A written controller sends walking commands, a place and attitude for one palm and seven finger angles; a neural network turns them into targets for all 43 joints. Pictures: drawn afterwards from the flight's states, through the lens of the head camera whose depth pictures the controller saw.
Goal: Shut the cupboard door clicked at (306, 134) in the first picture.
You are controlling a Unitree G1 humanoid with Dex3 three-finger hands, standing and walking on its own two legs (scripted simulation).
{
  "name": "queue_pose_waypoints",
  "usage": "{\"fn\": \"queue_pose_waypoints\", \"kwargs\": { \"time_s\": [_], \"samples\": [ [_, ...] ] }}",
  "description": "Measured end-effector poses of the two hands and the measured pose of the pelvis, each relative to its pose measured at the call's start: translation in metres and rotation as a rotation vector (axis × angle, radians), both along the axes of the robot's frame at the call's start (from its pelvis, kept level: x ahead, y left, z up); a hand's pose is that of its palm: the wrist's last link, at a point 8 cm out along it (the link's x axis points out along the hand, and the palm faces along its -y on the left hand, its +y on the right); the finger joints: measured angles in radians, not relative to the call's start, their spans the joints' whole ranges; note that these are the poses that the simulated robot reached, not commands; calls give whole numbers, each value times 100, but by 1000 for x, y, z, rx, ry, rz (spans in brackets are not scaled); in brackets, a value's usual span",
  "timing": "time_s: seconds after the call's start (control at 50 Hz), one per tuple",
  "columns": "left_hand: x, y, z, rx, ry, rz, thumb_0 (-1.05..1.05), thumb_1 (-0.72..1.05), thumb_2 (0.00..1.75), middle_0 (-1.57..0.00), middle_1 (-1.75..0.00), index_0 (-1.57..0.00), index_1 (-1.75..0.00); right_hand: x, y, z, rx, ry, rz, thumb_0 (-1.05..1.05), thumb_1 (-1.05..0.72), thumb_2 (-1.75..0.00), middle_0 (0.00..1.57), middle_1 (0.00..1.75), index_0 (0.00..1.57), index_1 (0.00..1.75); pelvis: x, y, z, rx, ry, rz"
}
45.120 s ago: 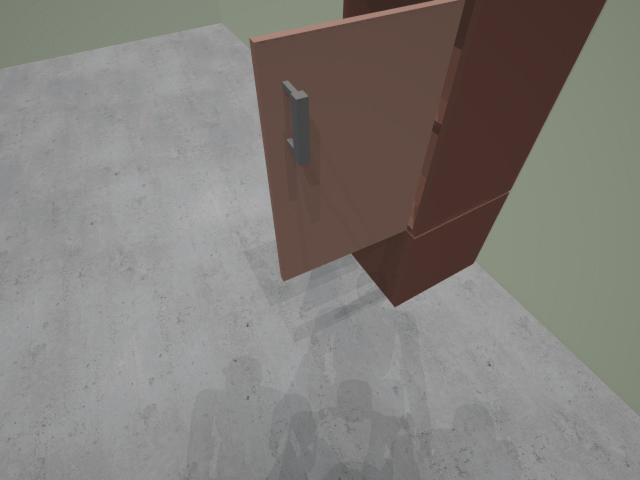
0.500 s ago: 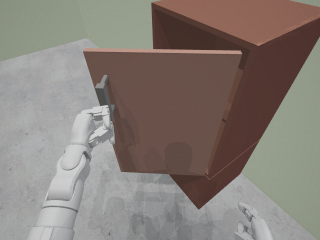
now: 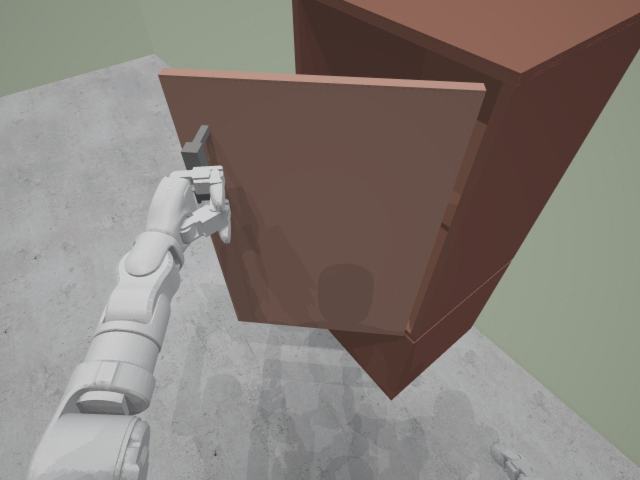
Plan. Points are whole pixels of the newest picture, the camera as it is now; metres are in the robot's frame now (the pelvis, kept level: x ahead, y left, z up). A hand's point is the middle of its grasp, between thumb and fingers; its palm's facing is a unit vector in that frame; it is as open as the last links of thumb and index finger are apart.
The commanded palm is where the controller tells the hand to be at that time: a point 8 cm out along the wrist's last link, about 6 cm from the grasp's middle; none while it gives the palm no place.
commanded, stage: push the door shut along its arc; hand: left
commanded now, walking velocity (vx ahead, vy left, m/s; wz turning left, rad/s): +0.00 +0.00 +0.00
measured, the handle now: (207, 175) +0.48 +0.17 +0.13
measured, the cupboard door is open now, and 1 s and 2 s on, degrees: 46 31 19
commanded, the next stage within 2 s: pull the fist back off the door in 1.32 s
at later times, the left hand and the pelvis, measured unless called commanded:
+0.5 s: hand (247, 183) +0.46 +0.11 +0.14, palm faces -0.24 -0.97 -0.03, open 3.1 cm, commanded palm +0.46 +0.16 +0.13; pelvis +0.00 +0.01 -0.01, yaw +0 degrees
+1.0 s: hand (289, 154) +0.51 +0.05 +0.14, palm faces -0.35 -0.94 -0.01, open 3.0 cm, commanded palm +0.52 +0.11 +0.13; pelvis +0.01 +0.00 -0.02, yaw -1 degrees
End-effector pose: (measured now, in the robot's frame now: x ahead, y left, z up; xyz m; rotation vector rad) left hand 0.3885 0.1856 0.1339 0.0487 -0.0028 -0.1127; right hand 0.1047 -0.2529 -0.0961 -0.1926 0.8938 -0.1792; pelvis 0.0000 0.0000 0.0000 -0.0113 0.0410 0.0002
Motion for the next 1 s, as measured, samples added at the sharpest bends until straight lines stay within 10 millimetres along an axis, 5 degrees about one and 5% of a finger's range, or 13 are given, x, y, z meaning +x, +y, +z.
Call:
{"fn": "queue_pose_waypoints", "kwargs": {
  "time_s": [0.5,1.0],
  "samples": [
    [62,-21,4,-20,17,-134,2,90,90,-129,-150,-130,-150,-57,-5,-15,-21,145,-63,1,-90,-90,20,30,20,30,-3,8,-7,-6,77,2],
    [125,-75,9,-26,40,-240,0,87,92,-129,-150,-130,-150,-123,-16,-26,-24,351,-172,0,-90,-90,20,30,20,30,6,-1,-16,-2,188,-18]
  ]
}}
